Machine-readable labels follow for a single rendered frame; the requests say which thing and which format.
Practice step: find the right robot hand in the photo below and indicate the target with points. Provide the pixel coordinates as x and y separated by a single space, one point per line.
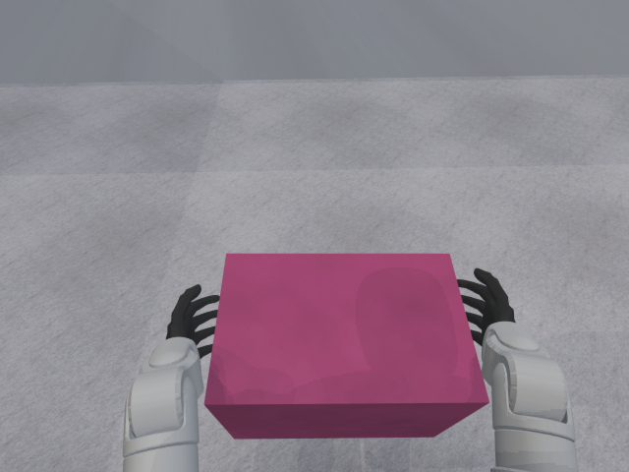
495 307

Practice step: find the left robot forearm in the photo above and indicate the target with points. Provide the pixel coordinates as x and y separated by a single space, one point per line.
161 424

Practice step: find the left robot hand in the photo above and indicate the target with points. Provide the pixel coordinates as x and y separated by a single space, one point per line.
183 323

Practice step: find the carton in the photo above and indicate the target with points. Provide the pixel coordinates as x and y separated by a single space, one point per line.
338 346

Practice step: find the right robot forearm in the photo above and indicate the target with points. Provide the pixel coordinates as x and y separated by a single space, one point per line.
531 404

